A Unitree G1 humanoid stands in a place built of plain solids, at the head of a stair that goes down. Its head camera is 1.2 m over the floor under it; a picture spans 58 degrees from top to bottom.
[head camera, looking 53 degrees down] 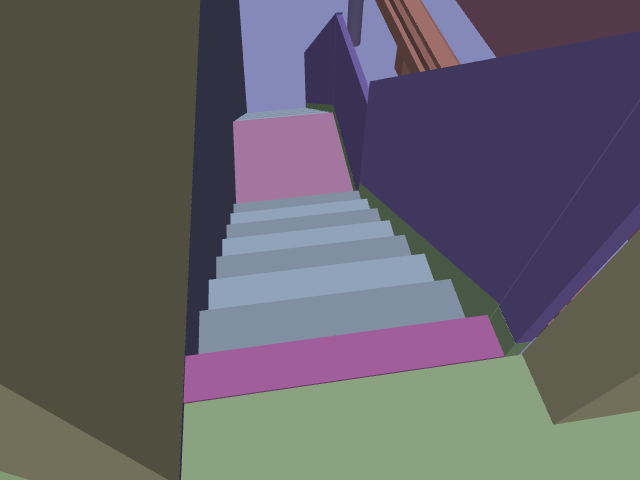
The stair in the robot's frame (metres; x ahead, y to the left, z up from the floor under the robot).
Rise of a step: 0.16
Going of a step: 0.23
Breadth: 0.92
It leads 8 degrees to the left of straight ahead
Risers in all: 8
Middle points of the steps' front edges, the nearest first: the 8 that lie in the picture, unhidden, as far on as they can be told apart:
0.55 -0.06 0.00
0.78 -0.03 -0.16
1.01 0.00 -0.32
1.23 0.04 -0.48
1.46 0.07 -0.64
1.68 0.10 -0.79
1.91 0.14 -0.95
2.14 0.17 -1.11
